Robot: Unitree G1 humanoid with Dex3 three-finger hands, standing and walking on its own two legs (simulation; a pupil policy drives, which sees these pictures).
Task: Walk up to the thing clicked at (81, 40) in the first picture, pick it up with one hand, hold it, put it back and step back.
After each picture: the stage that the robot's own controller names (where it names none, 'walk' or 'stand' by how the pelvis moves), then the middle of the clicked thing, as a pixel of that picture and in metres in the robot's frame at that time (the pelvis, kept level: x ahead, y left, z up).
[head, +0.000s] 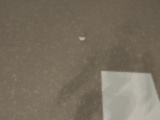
stand; (82, 37) +1.47 -0.01 -0.72
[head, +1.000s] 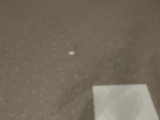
walk; (71, 51) +1.33 +0.23 -0.70
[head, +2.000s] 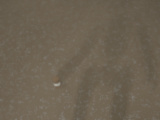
walk; (57, 82) +0.82 +0.32 -0.72
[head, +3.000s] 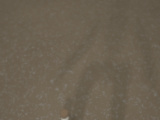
walk; (64, 116) +0.53 +0.19 -0.71
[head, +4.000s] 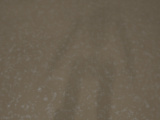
stand; out of the picture +0.40 +0.17 -0.71
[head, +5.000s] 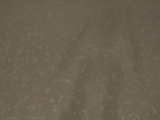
stand; out of the picture +0.39 +0.15 -0.72
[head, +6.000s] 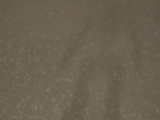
stand; out of the picture +0.39 +0.15 -0.72
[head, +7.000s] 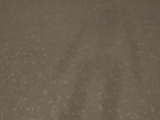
stand; out of the picture +0.40 +0.17 -0.73
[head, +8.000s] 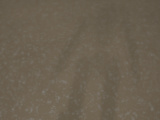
stand; out of the picture +0.38 +0.17 -0.73
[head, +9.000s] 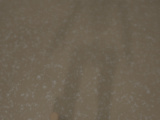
go down; (54, 118) +0.40 +0.17 -0.70
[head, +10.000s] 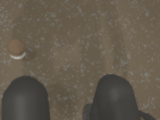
go down; (17, 50) +0.46 +0.22 -0.29
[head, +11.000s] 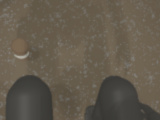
close in; (21, 50) +0.46 +0.23 -0.29
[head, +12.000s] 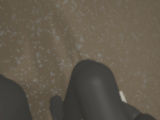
close in; out of the picture +0.45 +0.27 -0.22
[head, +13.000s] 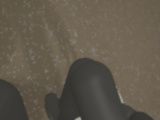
close; out of the picture +0.44 +0.28 -0.22
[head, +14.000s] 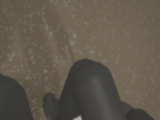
lift; out of the picture +0.41 +0.26 -0.23
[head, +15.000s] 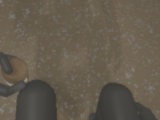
lift; (16, 75) +0.33 +0.23 -0.08
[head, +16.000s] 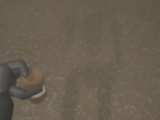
hold; (35, 86) +0.33 +0.16 +0.05
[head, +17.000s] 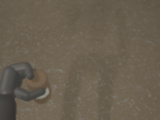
hold; (39, 87) +0.33 +0.15 +0.01
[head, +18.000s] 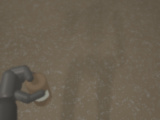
crouch; (39, 90) +0.33 +0.15 +0.00
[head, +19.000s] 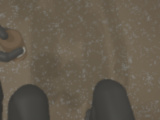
crouch; (14, 46) +0.45 +0.19 -0.10
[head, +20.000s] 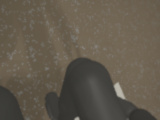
lower; out of the picture +0.43 +0.28 -0.23
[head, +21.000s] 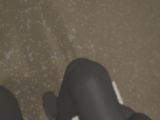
lower; out of the picture +0.43 +0.28 -0.23
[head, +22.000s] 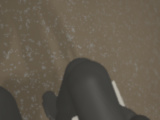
lower; out of the picture +0.43 +0.28 -0.23
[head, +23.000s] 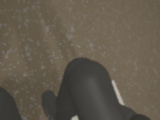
lower; out of the picture +0.43 +0.29 -0.23
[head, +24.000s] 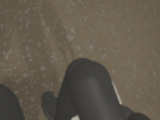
open; out of the picture +0.43 +0.27 -0.23
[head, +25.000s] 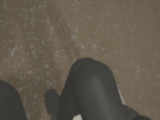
stand; out of the picture +0.43 +0.27 -0.23
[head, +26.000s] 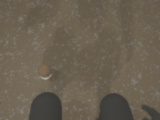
walk; (45, 72) +0.45 +0.19 -0.43
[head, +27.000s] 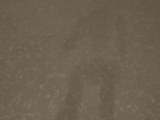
stand; out of the picture +0.39 +0.15 -0.66
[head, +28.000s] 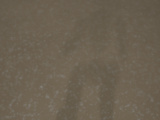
stand; out of the picture +0.40 +0.16 -0.67
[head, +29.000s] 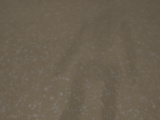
stand; out of the picture +0.40 +0.15 -0.71
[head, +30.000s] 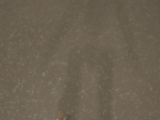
walk; (61, 116) +0.42 +0.12 -0.70
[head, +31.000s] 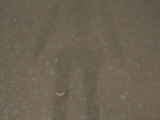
walk; (60, 91) +0.60 +0.11 -0.71
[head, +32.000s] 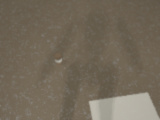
walk; (58, 59) +0.94 +0.27 -0.69
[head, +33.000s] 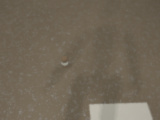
stand; (64, 62) +1.03 +0.17 -0.71
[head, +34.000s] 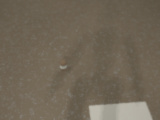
stand; (63, 65) +1.05 +0.19 -0.72
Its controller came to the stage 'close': yes
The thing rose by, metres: 0.71
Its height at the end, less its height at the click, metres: +0.00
